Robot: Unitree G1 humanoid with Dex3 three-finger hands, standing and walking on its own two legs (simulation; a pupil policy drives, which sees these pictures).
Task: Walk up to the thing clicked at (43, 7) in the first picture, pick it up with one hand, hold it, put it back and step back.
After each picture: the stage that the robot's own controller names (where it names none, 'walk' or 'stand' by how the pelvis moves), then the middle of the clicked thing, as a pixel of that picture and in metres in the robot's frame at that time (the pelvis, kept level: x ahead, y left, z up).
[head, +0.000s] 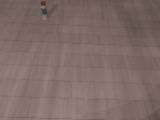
stand; (44, 11) +1.97 +0.42 -0.66
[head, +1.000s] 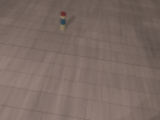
walk; (62, 21) +1.87 +0.13 -0.63
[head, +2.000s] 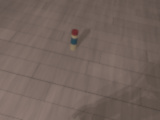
walk; (74, 40) +1.28 -0.01 -0.64
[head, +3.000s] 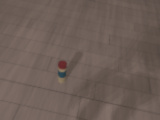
walk; (62, 72) +0.84 +0.08 -0.64
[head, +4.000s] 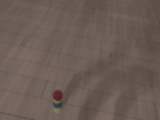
walk; (57, 102) +0.60 +0.09 -0.64
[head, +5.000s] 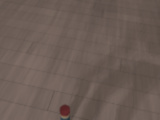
stand; (65, 116) +0.48 +0.06 -0.63
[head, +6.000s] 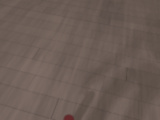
stand; out of the picture +0.44 +0.05 -0.65
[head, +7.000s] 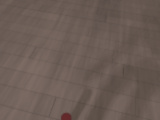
stand; out of the picture +0.44 +0.06 -0.66
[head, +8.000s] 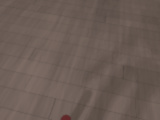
stand; out of the picture +0.43 +0.06 -0.66
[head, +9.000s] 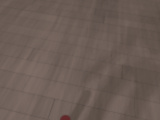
stand; out of the picture +0.43 +0.07 -0.66
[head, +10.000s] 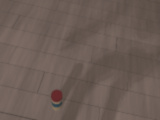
go down; (56, 101) +0.45 +0.07 -0.58
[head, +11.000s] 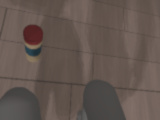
go down; (33, 46) +0.52 +0.12 -0.25
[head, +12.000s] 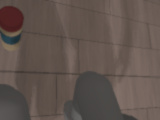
close in; (11, 32) +0.51 +0.14 -0.22
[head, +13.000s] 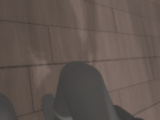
close in; out of the picture +0.51 +0.18 -0.17
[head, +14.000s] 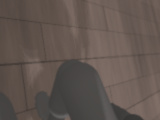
lift; out of the picture +0.51 +0.19 -0.18
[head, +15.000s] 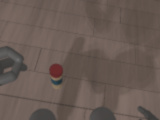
hold; (56, 77) +0.50 +0.09 -0.43
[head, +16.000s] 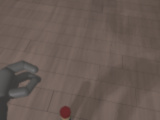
go down; (65, 118) +0.44 +0.06 -0.60
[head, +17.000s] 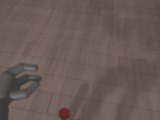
close; (64, 119) +0.45 +0.07 -0.61
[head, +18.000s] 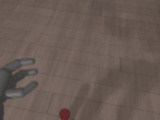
stand; out of the picture +0.45 +0.07 -0.62
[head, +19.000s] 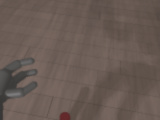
stand; out of the picture +0.44 +0.06 -0.62
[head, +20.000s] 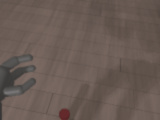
stand; out of the picture +0.45 +0.07 -0.62
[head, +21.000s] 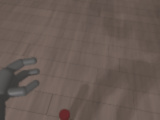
stand; out of the picture +0.45 +0.06 -0.62
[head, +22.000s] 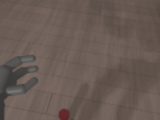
stand; out of the picture +0.44 +0.07 -0.62
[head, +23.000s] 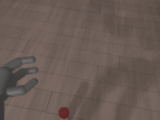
stand; (64, 118) +0.44 +0.07 -0.62
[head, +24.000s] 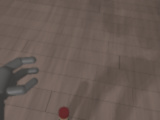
stand; (64, 118) +0.44 +0.06 -0.62
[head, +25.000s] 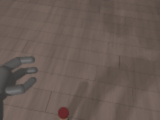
stand; (63, 118) +0.44 +0.07 -0.62
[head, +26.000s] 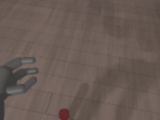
stand; out of the picture +0.44 +0.06 -0.62
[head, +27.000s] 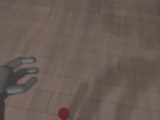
stand; (64, 119) +0.44 +0.07 -0.62
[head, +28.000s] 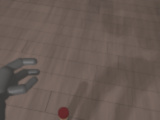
stand; (63, 118) +0.44 +0.06 -0.62
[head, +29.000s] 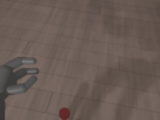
stand; (64, 119) +0.44 +0.06 -0.62
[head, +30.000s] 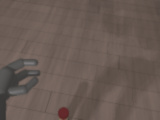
stand; (63, 119) +0.44 +0.07 -0.62
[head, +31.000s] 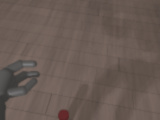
stand; out of the picture +0.44 +0.06 -0.62
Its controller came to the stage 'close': yes
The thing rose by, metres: 0.00
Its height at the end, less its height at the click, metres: +0.00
